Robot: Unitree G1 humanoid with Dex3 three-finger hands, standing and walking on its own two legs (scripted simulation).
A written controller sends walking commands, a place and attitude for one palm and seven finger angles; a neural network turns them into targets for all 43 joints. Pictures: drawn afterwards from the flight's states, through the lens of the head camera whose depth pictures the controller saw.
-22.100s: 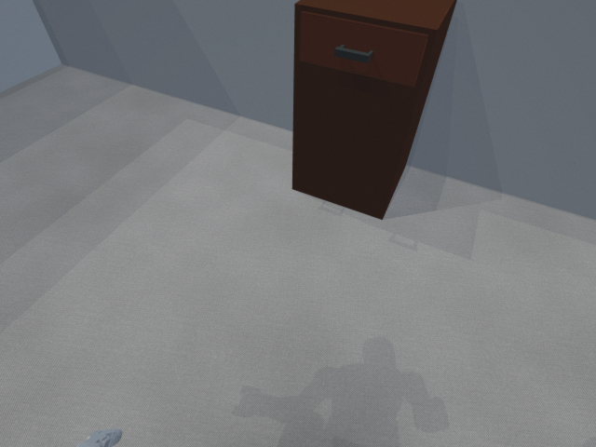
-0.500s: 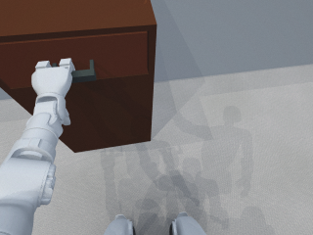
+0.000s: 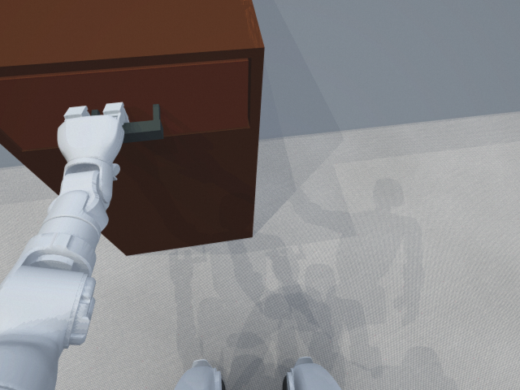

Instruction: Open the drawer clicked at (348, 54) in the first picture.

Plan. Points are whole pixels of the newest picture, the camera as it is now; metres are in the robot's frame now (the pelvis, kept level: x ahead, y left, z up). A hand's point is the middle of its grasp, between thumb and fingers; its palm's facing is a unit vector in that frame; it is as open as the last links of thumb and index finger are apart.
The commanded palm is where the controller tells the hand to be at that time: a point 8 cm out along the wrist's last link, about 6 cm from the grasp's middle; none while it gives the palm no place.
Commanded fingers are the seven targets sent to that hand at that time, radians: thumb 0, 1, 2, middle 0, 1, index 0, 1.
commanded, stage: close the thumb around the handle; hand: left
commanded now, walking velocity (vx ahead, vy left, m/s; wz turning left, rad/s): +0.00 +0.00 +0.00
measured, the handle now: (126, 122) +0.54 +0.20 +0.02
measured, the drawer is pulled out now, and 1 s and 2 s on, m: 0.00 0.06 0.18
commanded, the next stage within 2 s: pull the drawer open in 0.26 s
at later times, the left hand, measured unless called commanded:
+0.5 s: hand (106, 159) +0.49 +0.23 +0.00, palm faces -0.06 -0.01 -1.00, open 5.8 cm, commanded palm +0.45 +0.22 +0.06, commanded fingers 0.00 0.90 0.90 -0.40 -1.35 -0.40 -1.35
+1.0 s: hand (104, 189) +0.43 +0.23 +0.00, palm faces -0.02 -0.03 -1.00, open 5.8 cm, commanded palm +0.39 +0.23 +0.06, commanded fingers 0.00 0.90 0.90 -0.40 -1.35 -0.40 -1.35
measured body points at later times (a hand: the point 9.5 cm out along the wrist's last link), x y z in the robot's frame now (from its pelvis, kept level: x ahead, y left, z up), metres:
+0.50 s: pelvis +0.00 +0.00 +0.00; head +0.12 +0.00 +0.43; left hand +0.48 +0.23 +0.06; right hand +0.00 -0.28 -0.13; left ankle +0.00 +0.11 -0.69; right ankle -0.01 -0.14 -0.69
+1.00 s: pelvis +0.01 +0.00 +0.01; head +0.10 +0.00 +0.46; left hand +0.43 +0.23 +0.05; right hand +0.09 -0.26 -0.12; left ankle +0.00 +0.11 -0.69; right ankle -0.01 -0.14 -0.69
